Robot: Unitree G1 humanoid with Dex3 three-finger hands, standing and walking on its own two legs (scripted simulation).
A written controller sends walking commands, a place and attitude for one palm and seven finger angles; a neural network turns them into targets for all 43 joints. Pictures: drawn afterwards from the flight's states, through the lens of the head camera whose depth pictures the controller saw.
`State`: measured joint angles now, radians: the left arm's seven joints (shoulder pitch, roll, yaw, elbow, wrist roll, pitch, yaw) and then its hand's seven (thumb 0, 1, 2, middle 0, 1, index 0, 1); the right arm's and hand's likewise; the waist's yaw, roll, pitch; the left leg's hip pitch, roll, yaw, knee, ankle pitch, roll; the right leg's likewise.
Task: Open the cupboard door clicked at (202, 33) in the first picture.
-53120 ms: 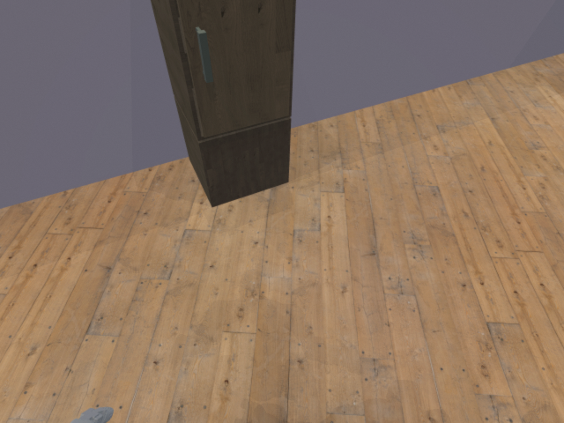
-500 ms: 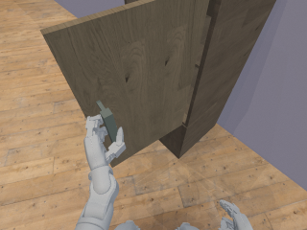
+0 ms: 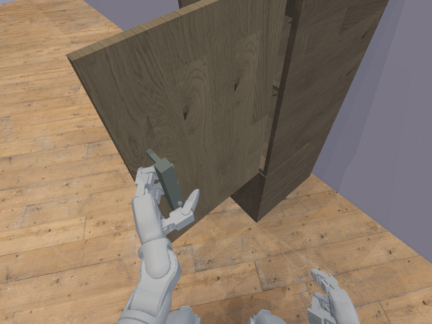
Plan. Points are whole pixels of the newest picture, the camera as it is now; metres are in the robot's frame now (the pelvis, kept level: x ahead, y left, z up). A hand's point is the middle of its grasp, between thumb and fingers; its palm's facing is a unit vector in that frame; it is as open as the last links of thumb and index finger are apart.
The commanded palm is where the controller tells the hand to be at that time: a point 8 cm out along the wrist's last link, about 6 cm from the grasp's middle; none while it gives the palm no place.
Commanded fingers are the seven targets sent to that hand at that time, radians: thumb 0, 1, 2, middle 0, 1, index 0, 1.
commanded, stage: open thumb and fingers to let go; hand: left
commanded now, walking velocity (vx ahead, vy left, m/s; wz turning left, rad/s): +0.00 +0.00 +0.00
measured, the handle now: (165, 182) +0.37 +0.12 +0.05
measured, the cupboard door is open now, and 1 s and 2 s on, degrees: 91 95 95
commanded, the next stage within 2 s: slide the hand sideways off the handle in 0.50 s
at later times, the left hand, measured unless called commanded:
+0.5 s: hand (185, 202) +0.32 +0.08 +0.05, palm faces +0.30 -0.95 +0.00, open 14.7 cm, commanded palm +0.28 +0.13 +0.05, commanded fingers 0.00 -0.50 0.30 -0.15 -0.30 -0.15 -0.30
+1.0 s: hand (178, 232) +0.27 +0.08 +0.05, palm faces -0.13 -0.99 +0.02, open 16.3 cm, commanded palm +0.25 +0.14 +0.05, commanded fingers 0.00 -0.50 0.30 -0.15 -0.30 -0.15 -0.30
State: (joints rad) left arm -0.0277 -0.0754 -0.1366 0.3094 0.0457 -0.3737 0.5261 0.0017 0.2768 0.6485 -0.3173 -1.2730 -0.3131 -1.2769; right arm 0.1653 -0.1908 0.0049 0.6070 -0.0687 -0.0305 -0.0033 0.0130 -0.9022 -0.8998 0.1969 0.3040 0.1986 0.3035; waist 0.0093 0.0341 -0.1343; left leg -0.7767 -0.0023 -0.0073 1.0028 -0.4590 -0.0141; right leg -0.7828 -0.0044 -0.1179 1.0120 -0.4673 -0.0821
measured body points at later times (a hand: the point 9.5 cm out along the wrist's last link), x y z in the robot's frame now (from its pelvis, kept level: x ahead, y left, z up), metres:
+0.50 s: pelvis +0.01 +0.01 +0.00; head +0.07 -0.01 +0.45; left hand +0.30 +0.13 +0.05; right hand +0.17 -0.22 -0.11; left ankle +0.02 +0.13 -0.67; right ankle +0.02 -0.07 -0.67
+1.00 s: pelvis +0.01 +0.03 -0.01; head +0.06 +0.02 +0.44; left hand +0.27 +0.14 +0.05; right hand +0.18 -0.20 -0.09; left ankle +0.02 +0.13 -0.67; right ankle +0.02 -0.07 -0.67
